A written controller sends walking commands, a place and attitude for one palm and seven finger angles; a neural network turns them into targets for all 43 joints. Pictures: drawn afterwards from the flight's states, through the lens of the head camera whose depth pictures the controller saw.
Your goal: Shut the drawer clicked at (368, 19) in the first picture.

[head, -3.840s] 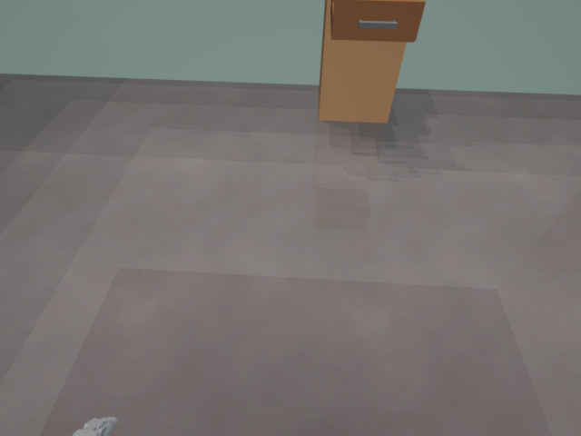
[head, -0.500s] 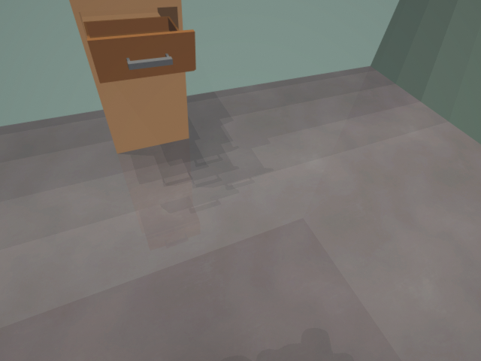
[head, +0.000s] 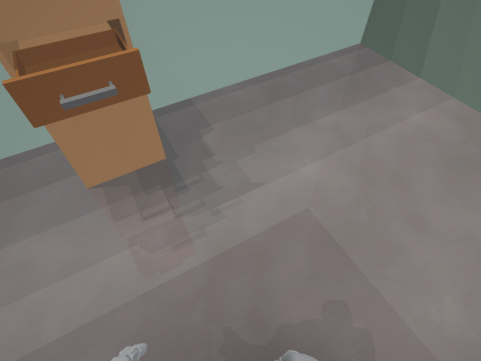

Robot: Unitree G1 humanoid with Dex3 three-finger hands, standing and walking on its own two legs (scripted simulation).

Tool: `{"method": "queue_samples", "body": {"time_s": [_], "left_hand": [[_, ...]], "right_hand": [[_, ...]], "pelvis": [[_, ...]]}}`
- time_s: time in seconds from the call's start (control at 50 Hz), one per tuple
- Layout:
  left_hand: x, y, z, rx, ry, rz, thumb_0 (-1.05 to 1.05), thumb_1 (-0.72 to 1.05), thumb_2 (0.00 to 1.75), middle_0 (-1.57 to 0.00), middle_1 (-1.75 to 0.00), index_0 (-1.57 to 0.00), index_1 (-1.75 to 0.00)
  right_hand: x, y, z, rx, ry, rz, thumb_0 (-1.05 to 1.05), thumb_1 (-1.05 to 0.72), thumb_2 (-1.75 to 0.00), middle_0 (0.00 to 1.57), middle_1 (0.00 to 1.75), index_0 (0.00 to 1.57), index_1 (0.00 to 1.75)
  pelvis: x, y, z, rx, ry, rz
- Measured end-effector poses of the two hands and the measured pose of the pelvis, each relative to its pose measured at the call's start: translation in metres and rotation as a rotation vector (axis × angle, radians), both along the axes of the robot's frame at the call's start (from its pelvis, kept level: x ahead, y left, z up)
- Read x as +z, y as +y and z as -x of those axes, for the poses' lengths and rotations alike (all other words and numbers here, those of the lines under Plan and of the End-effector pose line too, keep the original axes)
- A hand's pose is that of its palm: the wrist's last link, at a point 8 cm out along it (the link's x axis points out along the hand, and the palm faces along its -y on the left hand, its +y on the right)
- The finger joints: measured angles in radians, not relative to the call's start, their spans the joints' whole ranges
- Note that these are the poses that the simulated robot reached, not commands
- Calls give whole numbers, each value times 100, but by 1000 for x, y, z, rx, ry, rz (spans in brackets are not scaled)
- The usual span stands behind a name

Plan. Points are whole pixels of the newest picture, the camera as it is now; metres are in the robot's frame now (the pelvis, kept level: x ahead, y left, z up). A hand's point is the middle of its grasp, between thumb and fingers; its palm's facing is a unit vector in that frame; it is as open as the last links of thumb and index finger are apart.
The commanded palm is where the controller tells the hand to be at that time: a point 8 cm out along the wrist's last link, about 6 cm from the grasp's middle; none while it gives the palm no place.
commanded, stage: walk to a spot facing it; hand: left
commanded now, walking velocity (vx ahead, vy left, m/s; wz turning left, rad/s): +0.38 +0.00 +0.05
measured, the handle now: (88, 93) +0.86 +0.50 -0.07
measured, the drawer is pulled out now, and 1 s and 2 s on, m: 0.26 0.26 0.26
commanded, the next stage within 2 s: turn to face it in 0.68 s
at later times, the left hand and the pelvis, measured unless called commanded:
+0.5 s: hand (125, 350) +0.17 +0.23 -0.16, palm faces +0.10 -0.98 -0.15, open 7.4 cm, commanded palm none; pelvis +0.21 +0.06 +0.02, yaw +0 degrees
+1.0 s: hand (190, 186) +0.55 +0.15 -0.14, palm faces -0.12 -0.97 -0.22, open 7.4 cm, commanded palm none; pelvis +0.41 -0.01 +0.01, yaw -5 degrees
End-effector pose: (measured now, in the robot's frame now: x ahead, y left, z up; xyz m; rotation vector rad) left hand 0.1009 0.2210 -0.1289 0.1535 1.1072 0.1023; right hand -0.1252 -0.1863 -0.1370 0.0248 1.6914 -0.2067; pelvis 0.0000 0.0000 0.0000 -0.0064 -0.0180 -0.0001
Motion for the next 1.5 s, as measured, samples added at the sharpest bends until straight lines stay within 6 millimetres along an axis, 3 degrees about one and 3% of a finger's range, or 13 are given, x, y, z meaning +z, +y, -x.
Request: {"method": "queue_samples", "body": {"time_s": [0.1, 0.18, 0.3, 0.4, 0.48, 0.66, 0.84, 0.94, 1.06, 1.12, 1.3, 1.38, 1.5], "left_hand": [[12, 8, -6, 64, 49, -37, -2, 95, 89, -20, -30, -20, -30], [15, 17, -5, 77, 127, -37, -2, 95, 89, -20, -30, -20, -30], [3, 25, -2, 144, 234, 15, -1, 92, 89, -20, -30, -20, -30], [-16, 41, -8, 190, 350, 58, 0, 91, 89, -20, -30, -20, -30], [-9, 55, -46, 165, 377, 53, 0, 91, 89, -20, -30, -20, -30], [13, 66, -192, 69, 247, 13, 0, 91, 90, -19, -30, -19, -30], [12, 24, -366, -127, 119, -50, 0, 91, 90, -19, -30, -19, -30], [11, -8, -430, -146, -2, -61, 0, 91, 90, -19, -30, -20, -30], [22, -29, -446, -94, -7, -21, 0, 91, 89, -20, -30, -20, -30], [25, -26, -450, -33, -31, -4, -2, 92, 89, -20, -30, -20, -30], [-6, 30, -421, 135, 27, 17, -1, 91, 89, -20, -30, -20, -30], [-14, 62, -395, 200, 112, -12, 0, 91, 89, -20, -30, -20, -30], [9, 88, -369, 283, 147, -61, 0, 91, 89, -20, -30, -20, -30]], "right_hand": [[6, -37, -128, 80, -237, 78, 1, -91, -90, 20, 30, 20, 30], [20, -48, -229, 132, -420, 112, 0, -92, -90, 19, 30, 19, 30], [37, -30, -354, 247, -575, 117, 0, -92, -90, 19, 30, 19, 30], [36, 0, -430, 308, -652, 133, 0, -92, -90, 20, 30, 19, 30], [35, 16, -437, 265, -615, 129, 0, -91, -90, 20, 30, 20, 30], [32, 5, -402, 108, -371, 154, -2, -96, -90, 20, 30, 20, 30], [5, 2, -380, -73, -145, 72, 0, -92, -90, 20, 30, 20, 30], [-10, -12, -409, -82, -83, 28, 0, -92, -90, 20, 30, 20, 30], [0, -33, -496, -3, -215, 47, 0, -92, -90, 20, 30, 20, 30], [6, -40, -542, 58, -289, 61, 0, -91, -90, 20, 30, 20, 30], [24, -46, -655, 265, -451, 168, 1, -93, -90, 20, 30, 20, 30], [32, -36, -684, 337, -499, 193, 0, -92, -90, 20, 30, 20, 30], [41, -21, -705, 415, -479, 162, 0, -91, -90, 20, 30, 20, 30]], "pelvis": [[16, -4, -40, 6, 9, 12], [22, 0, -73, 11, 17, 18], [21, 18, -126, 25, 8, 33], [7, 44, -175, 26, -5, 29], [14, 55, -205, 6, -8, 15], [30, 57, -278, -57, 15, -11], [12, 19, -360, -140, 8, -25], [2, -4, -393, -116, 2, -19], [17, -11, -417, -52, 11, -11], [20, -9, -426, -13, 13, -8], [5, 18, -448, 101, 4, 31], [3, 28, -451, 144, 18, 30], [19, 32, -458, 204, 39, 28]]}}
